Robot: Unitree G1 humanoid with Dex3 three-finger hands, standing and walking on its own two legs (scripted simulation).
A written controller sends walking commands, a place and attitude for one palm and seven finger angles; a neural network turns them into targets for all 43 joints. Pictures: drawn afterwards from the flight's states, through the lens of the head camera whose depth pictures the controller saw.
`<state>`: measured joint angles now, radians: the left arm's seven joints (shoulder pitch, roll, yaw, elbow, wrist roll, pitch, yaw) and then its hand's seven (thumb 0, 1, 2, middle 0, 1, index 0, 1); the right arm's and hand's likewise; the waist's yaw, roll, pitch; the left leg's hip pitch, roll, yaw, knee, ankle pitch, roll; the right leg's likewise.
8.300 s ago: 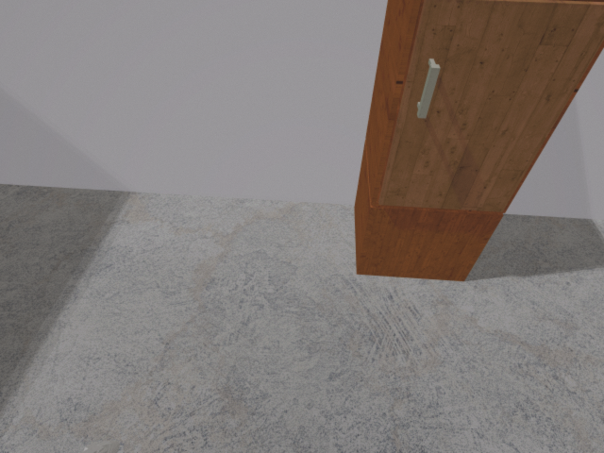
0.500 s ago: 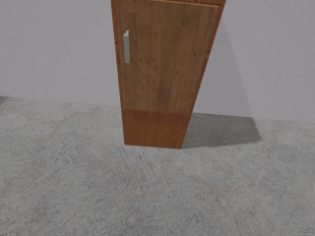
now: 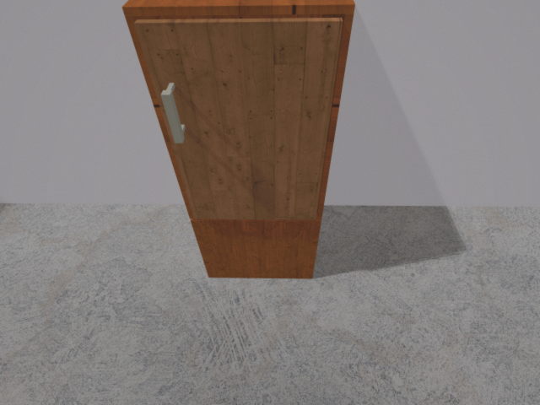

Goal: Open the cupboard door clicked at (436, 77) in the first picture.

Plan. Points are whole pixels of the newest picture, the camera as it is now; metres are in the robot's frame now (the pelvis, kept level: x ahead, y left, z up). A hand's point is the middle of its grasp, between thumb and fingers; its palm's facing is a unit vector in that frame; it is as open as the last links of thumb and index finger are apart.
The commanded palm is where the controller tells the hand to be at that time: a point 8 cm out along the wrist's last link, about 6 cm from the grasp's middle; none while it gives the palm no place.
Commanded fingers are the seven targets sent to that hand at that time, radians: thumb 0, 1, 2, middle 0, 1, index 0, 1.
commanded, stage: take the last steps up to it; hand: left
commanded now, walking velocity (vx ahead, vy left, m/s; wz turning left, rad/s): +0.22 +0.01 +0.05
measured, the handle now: (175, 113) +0.69 +0.24 +0.07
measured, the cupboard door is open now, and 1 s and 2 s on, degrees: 0 0 0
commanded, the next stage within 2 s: come to a stop and stand still in 0.18 s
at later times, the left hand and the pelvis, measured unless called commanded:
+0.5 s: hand out of the picture +0.11 +0.20 -0.18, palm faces +0.07 -0.99 -0.14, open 7.4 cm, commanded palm none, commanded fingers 0.00 0.90 0.90 -0.20 -0.30 -0.20 -0.30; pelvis +0.13 +0.04 +0.00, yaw -1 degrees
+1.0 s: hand (202, 397) +0.17 +0.13 -0.16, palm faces +0.02 -0.97 -0.24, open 7.3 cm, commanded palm none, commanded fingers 0.00 0.90 0.90 -0.20 -0.30 -0.20 -0.30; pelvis +0.12 -0.05 +0.00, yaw +0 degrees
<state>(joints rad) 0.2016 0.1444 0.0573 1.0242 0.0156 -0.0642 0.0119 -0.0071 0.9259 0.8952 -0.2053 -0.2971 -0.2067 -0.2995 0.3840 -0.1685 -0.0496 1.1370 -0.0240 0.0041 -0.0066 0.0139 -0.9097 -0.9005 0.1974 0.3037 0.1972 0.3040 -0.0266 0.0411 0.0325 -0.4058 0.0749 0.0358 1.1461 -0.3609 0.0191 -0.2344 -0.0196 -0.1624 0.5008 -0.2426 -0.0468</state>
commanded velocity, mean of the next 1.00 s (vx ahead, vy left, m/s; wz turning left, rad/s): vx -0.04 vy -0.04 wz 0.01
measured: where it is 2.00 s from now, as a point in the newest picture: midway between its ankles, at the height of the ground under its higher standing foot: outside the picture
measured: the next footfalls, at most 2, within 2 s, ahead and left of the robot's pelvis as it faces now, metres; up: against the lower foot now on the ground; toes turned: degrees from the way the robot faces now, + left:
left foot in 0.30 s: +0.22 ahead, +0.13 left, +0.00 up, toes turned +9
right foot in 0.78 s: +0.16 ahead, -0.13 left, +0.00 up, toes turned -6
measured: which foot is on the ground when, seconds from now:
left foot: up 0.00-0.28, down 0.30-0.78, up 0.80-1.00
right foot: down 0.00-0.30, up 0.32-0.76, down 0.78-1.00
